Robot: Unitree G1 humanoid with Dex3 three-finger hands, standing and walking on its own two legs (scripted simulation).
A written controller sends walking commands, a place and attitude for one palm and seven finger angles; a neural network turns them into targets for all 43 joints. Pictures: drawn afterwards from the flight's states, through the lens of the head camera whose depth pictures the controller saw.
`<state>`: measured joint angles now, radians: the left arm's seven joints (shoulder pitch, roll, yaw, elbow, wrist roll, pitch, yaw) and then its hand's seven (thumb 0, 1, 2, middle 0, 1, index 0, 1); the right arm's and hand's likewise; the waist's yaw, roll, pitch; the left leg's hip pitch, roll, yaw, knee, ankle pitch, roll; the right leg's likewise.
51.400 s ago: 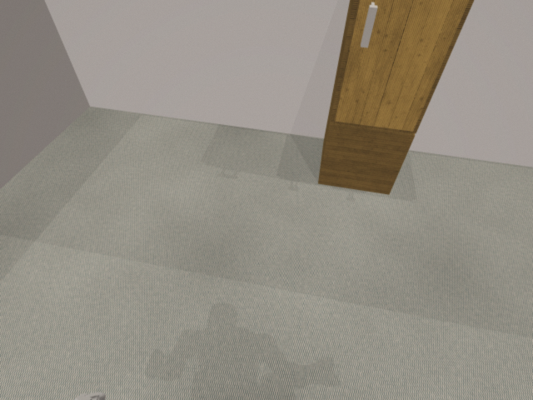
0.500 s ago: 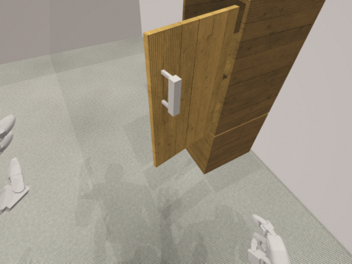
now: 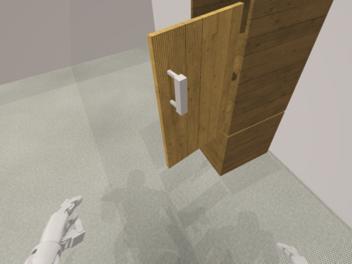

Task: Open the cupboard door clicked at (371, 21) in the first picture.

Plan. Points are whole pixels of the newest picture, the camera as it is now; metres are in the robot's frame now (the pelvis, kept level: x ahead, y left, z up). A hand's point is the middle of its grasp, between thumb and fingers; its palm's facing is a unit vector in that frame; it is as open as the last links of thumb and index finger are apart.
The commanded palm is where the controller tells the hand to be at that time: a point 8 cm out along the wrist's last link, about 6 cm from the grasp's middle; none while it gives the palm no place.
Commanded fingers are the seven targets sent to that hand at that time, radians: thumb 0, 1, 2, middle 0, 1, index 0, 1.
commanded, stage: let the arm hang, fingers relaxed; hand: left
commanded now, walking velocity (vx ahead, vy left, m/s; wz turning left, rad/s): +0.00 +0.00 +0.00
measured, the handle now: (176, 92) +0.57 +0.03 +0.08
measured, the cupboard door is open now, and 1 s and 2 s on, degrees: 100 100 100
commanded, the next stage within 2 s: look to check the result in 0.94 s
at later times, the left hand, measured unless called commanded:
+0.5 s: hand out of the picture -0.06 +0.18 -0.16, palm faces +0.05 -0.97 -0.22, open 7.3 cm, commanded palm none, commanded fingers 0.00 0.90 0.90 -0.20 -0.30 -0.20 -0.30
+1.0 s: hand out of the picture +0.02 +0.16 -0.16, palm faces +0.05 -0.98 -0.19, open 7.3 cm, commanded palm none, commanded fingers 0.00 0.90 0.90 -0.20 -0.30 -0.20 -0.30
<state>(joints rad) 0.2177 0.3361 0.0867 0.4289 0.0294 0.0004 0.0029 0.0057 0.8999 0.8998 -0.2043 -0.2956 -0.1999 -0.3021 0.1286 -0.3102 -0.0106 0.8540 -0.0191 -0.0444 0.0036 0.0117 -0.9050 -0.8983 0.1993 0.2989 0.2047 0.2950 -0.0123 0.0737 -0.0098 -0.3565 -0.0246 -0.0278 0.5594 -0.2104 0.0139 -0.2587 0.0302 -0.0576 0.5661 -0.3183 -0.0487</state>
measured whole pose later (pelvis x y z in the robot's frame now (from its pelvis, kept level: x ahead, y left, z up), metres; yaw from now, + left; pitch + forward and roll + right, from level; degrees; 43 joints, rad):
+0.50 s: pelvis +0.00 +0.00 +0.01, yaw +0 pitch -1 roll +0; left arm 0.34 0.16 0.00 1.18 0.00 0.02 0.03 0.01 0.92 0.90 -0.20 -0.30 -0.20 -0.30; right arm 0.29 -0.12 0.02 1.14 -0.02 0.03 -0.03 0.01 -0.91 -0.90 0.20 0.30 0.20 0.29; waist 0.00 0.04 0.07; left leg -0.25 -0.02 -0.04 0.43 -0.16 0.01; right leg -0.14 0.03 -0.06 0.42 -0.25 -0.05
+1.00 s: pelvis +0.02 -0.01 +0.01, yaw +0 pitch -1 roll +0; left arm 0.27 0.13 0.01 1.14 0.00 0.00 0.03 0.01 0.91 0.90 -0.20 -0.30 -0.20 -0.30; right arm 0.26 -0.14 0.01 1.15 -0.02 0.01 -0.04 0.01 -0.92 -0.90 0.20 0.30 0.20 0.29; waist -0.01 0.01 0.04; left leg -0.22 -0.02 -0.04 0.41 -0.17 0.00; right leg -0.11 0.03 -0.06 0.41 -0.27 -0.05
